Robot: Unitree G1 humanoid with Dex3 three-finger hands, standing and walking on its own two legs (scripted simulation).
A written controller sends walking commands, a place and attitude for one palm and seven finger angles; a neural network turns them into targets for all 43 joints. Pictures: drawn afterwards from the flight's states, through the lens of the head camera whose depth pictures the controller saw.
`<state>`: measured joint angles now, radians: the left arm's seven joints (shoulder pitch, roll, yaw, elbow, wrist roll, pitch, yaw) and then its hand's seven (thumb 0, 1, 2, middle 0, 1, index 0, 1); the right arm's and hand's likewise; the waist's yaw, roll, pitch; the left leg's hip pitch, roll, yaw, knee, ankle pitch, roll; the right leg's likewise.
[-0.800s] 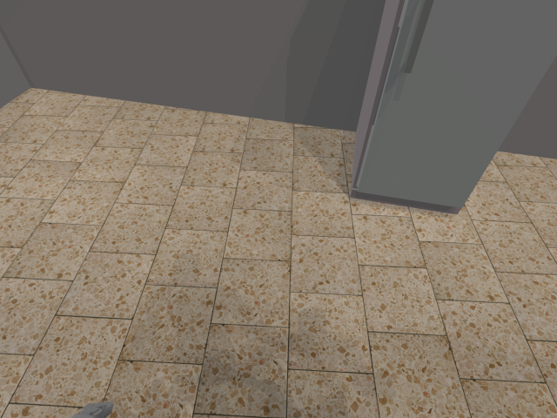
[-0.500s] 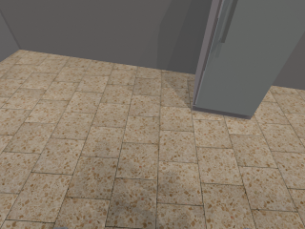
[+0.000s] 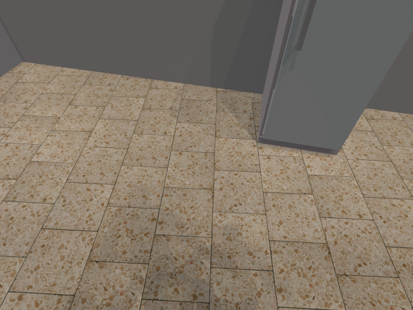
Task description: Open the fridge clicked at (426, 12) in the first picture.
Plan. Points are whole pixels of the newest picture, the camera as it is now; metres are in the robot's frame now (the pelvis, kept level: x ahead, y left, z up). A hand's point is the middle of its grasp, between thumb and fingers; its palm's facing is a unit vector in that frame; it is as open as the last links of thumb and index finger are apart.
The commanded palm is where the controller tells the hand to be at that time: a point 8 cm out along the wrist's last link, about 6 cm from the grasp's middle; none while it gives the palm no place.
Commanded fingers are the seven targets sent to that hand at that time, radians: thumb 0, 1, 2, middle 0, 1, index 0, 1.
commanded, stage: stand and wait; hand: left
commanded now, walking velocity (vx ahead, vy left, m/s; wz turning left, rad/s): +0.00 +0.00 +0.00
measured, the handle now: (308, 13) +1.23 -0.37 +0.10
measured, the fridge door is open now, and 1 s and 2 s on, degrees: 0 0 0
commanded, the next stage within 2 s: look at it before walking up in 0.02 s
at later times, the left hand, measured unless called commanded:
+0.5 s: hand out of the picture +0.09 +0.24 -0.15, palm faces -0.03 -0.94 -0.34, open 7.4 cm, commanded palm none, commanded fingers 0.00 0.90 0.90 -0.20 -0.30 -0.20 -0.30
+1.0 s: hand out of the picture +0.08 +0.22 -0.17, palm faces -0.10 -0.95 -0.30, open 7.4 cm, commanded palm none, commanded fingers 0.00 0.90 0.90 -0.20 -0.30 -0.20 -0.30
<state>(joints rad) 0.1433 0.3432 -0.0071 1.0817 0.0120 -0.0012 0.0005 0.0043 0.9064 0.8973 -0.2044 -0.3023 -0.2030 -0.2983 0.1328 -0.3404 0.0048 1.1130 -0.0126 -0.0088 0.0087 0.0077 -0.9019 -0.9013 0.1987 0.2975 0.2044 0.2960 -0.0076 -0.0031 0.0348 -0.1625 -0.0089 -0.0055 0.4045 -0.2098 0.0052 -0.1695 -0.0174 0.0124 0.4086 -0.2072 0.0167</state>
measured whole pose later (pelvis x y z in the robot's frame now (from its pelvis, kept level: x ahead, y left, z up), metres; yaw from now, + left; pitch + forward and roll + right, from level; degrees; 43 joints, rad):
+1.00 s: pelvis +0.00 -0.01 -0.01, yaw -6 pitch -1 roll +1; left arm 0.18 0.29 0.02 1.01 0.02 0.05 0.00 0.00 0.91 0.90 -0.20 -0.30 -0.20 -0.30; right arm 0.11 -0.27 -0.01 1.02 -0.02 0.02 -0.02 0.01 -0.90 -0.90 0.20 0.30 0.20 0.30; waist 0.01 -0.02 0.06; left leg -0.19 0.03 0.09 0.50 -0.28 -0.01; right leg -0.27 0.02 0.10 0.56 -0.26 0.00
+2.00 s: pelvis +0.19 -0.01 +0.00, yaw -40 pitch +0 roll -2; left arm 0.25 0.28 0.12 0.94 0.04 0.03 -0.04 0.00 0.91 0.90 -0.20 -0.30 -0.19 -0.30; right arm 0.37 -0.16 -0.02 1.00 -0.02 -0.07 -0.03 0.01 -0.91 -0.90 0.20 0.30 0.20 0.30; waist 0.01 -0.05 0.00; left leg -0.09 0.06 0.24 0.38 -0.30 0.04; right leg -0.64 -0.05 0.01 1.23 -0.15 0.03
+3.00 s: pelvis +0.50 -0.30 +0.00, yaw -72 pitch -1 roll -1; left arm 0.25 0.22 0.10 0.96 0.03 0.04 -0.03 0.01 0.91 0.90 -0.20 -0.30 -0.20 -0.30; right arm 0.23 -0.17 -0.03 0.95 -0.02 -0.06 -0.02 -0.01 -0.93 -0.90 0.20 0.30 0.21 0.30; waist 0.02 -0.04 0.05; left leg -0.18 0.14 0.29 0.49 -0.27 0.00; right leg -0.57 -0.08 -0.06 1.21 -0.30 0.05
